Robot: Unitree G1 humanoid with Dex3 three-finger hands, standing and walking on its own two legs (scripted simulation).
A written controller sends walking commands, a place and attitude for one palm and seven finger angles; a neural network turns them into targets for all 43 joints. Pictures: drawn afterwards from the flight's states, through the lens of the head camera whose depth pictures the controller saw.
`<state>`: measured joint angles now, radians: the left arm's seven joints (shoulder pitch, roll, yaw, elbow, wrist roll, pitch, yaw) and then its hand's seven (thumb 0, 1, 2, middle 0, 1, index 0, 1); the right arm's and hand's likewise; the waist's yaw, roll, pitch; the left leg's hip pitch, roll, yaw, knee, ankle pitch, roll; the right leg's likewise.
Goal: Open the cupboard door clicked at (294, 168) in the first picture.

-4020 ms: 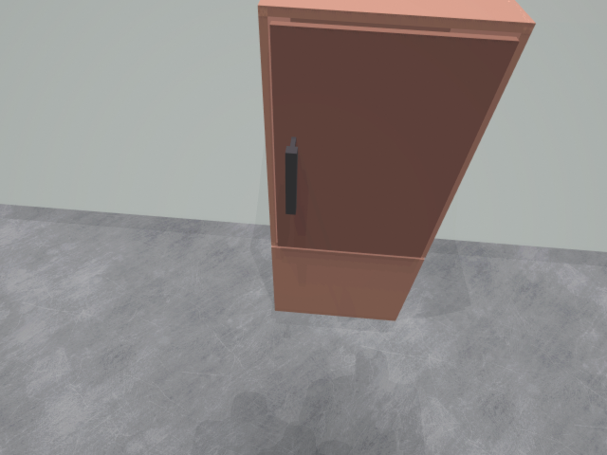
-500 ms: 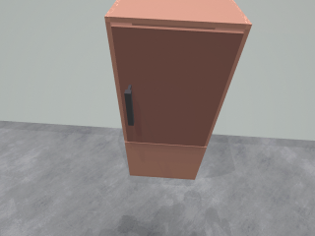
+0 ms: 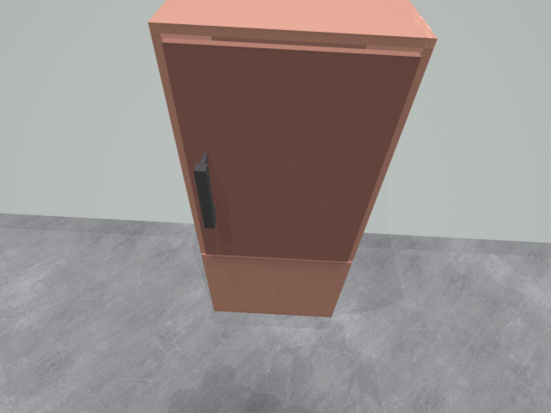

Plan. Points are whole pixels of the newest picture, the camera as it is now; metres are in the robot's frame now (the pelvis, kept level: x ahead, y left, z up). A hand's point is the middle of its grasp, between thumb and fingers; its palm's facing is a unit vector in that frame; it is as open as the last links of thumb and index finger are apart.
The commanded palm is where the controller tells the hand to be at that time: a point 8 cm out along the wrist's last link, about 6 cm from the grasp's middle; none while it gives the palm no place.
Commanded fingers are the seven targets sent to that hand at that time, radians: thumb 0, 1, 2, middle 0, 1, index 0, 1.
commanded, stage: come to a stop and stand still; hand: left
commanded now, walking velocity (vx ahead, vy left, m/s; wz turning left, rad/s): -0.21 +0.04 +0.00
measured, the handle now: (207, 191) +0.56 +0.18 -0.05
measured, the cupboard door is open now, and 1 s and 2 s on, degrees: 0 0 0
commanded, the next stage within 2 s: none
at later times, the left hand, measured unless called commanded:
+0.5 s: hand out of the picture +0.03 +0.21 -0.15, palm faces +0.02 -0.96 -0.29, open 7.4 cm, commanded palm none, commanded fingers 0.00 0.90 0.90 -0.20 -0.30 -0.20 -0.30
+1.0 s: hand out of the picture -0.13 +0.18 -0.17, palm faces +0.02 -0.98 -0.19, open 7.4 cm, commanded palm none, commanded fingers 0.00 0.90 0.90 -0.20 -0.30 -0.20 -0.30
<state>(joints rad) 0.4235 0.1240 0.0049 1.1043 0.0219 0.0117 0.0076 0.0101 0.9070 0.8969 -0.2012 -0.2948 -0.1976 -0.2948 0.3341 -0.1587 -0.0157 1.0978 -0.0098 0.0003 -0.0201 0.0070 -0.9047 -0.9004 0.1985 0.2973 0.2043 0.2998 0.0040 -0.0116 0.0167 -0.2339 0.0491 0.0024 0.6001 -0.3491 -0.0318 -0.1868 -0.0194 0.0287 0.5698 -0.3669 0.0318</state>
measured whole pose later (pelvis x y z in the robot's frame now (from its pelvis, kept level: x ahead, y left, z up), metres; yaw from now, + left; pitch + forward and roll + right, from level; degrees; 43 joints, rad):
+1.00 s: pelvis -0.13 +0.00 +0.00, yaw +0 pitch -3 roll +0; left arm 0.33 0.15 0.02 1.05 0.03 0.04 0.00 0.01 0.91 0.90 -0.20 -0.29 -0.20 -0.29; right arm 0.32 -0.20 -0.03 1.02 -0.03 0.03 -0.01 0.01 -0.91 -0.90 0.20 0.30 0.20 0.30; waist -0.01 0.01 0.04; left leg -0.40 0.01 0.00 0.61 -0.35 0.01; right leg -0.37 -0.01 0.05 0.61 -0.31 0.00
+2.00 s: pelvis -0.15 +0.01 +0.01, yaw +0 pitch +0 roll +1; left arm 0.27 0.15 0.00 1.12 0.02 -0.01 0.03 0.02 0.93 0.90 -0.20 -0.29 -0.20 -0.29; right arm 0.22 -0.16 0.01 1.08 -0.01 -0.02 -0.06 0.00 -0.94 -0.90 0.20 0.30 0.20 0.30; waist 0.02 -0.01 0.02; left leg -0.13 0.01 0.06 0.46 -0.34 -0.01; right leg -0.14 0.01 -0.06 0.51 -0.37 -0.04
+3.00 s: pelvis -0.14 +0.00 +0.00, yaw +2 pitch +0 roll +0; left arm 0.35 0.12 0.01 1.13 0.02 -0.01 0.02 0.01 0.91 0.90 -0.20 -0.29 -0.20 -0.29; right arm 0.33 -0.13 0.01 1.15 -0.02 -0.01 -0.03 0.00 -0.91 -0.90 0.20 0.30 0.20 0.30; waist 0.02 0.00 0.01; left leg -0.17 0.04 0.04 0.58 -0.40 0.01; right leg -0.12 0.04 -0.10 0.51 -0.39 -0.06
